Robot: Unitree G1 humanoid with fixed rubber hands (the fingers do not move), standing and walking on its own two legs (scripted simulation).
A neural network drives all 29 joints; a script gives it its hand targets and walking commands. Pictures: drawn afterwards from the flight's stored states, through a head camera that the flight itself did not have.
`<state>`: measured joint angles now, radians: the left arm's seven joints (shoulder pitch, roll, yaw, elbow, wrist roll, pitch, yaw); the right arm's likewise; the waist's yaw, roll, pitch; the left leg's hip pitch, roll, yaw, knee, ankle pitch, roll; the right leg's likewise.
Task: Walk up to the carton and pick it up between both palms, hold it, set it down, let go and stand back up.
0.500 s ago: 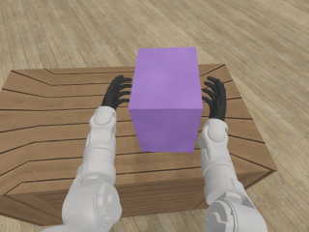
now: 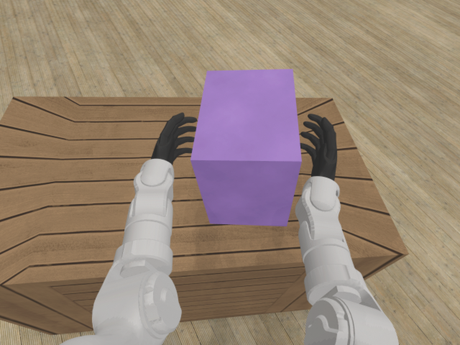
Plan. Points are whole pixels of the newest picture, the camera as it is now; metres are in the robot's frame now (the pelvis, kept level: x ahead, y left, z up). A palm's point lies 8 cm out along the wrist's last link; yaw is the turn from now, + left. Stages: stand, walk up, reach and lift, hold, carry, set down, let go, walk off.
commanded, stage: set down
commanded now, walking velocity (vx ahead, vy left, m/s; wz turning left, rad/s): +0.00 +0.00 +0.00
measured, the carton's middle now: (248, 151) +0.51 -0.05 -0.01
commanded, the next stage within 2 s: none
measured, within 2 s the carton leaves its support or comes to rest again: rests again in 1.30 s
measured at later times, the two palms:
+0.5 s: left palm (170, 159) +0.43 +0.11 +0.06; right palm (324, 170) +0.39 -0.15 +0.09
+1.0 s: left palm (176, 176) +0.41 +0.10 +0.02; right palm (327, 186) +0.38 -0.17 +0.06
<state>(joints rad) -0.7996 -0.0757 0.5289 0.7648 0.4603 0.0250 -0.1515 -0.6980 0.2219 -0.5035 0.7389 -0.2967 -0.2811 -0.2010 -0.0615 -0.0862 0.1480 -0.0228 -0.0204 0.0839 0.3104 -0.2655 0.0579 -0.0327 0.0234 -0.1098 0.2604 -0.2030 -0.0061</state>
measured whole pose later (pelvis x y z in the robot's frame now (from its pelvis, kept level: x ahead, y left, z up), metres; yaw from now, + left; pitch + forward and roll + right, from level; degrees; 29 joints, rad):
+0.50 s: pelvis +0.00 +0.00 +0.00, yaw +0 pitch +0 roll -1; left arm -0.80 -0.08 0.56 0.83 0.47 -0.06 -0.17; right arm -0.68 0.21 -0.50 0.74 -0.30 -0.28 -0.19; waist -0.07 -0.08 0.14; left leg -0.05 -0.02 0.08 0.31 -0.27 0.06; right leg -0.06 0.03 -0.11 0.26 -0.20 -0.01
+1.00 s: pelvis +0.00 -0.01 +0.00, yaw +0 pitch +4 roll -1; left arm -0.80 -0.07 0.57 0.97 0.48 -0.14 -0.13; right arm -0.64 0.16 -0.50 0.79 -0.31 -0.27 -0.17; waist -0.05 -0.08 0.11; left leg -0.12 -0.02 0.08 0.31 -0.25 0.06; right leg -0.13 0.03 -0.11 0.26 -0.19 -0.02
